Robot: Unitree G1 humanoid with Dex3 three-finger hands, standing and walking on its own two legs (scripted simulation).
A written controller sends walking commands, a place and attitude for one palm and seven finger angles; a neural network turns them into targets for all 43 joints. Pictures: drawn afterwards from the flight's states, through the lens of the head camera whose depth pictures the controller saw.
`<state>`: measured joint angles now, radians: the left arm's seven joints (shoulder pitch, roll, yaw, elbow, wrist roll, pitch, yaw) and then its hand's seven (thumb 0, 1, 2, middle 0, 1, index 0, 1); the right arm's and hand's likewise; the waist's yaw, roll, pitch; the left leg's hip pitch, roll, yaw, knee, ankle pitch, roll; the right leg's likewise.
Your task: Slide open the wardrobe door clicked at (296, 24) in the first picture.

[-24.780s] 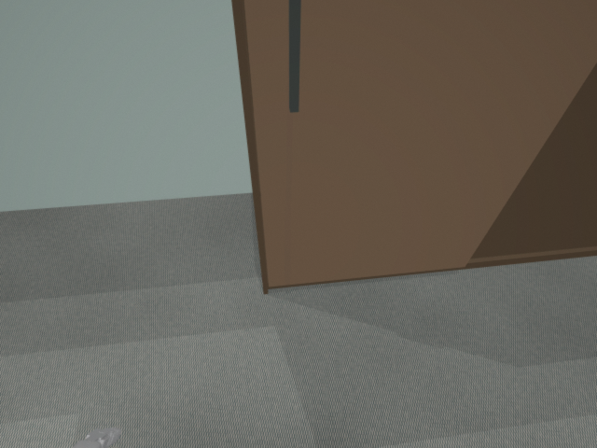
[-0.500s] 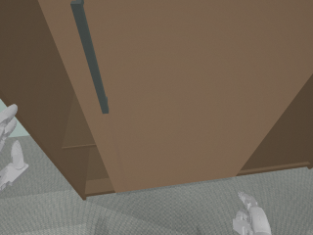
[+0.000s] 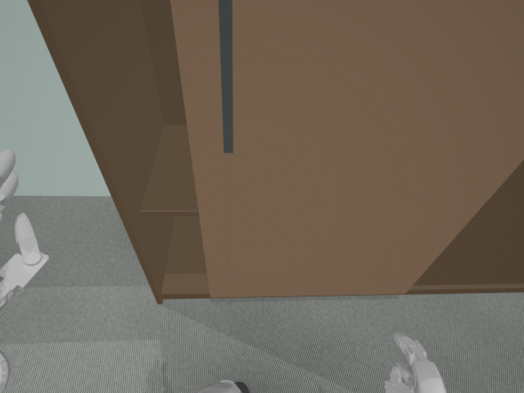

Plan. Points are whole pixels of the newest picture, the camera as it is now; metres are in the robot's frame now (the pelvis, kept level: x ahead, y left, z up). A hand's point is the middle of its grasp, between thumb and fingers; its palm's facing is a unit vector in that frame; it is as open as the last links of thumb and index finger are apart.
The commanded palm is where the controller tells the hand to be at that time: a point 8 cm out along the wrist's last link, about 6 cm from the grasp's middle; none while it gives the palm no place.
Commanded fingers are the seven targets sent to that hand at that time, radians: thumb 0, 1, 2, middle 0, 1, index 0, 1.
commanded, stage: step back with the hand held close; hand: left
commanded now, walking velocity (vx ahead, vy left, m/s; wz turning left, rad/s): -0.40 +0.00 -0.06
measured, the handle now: (227, 74) +0.55 +0.13 +0.22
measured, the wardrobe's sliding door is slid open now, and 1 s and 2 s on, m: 0.19 0.19 0.19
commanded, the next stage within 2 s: stop stepping back and stand still in 0.26 s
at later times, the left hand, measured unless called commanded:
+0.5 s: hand out of the picture +0.08 +0.30 +0.18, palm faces +0.34 -0.85 -0.39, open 7.4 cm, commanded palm +0.03 +0.34 +0.19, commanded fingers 0.00 0.90 0.90 -0.20 -0.30 -0.20 -0.30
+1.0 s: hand out of the picture -0.04 +0.32 +0.19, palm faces +0.30 -0.82 -0.48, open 7.4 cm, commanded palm -0.08 +0.36 +0.19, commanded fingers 0.00 0.90 0.90 -0.20 -0.30 -0.20 -0.30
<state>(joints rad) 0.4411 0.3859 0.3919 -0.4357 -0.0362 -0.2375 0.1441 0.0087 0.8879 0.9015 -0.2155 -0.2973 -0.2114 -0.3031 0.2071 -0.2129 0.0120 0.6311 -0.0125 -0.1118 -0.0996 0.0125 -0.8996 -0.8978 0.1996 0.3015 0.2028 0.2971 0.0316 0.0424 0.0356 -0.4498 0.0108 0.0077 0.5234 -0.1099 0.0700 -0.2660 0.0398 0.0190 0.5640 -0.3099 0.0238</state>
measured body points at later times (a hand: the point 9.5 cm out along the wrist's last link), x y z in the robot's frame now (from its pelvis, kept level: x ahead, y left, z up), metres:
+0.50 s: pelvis -0.13 +0.05 +0.01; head -0.13 +0.09 +0.46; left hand +0.06 +0.34 +0.20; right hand +0.02 -0.19 -0.05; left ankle +0.03 +0.10 -0.72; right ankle -0.18 -0.08 -0.70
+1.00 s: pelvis -0.26 +0.08 +0.00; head -0.27 +0.11 +0.45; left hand -0.07 +0.36 +0.21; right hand -0.15 -0.16 -0.08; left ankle -0.17 +0.18 -0.67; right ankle -0.24 +0.00 -0.73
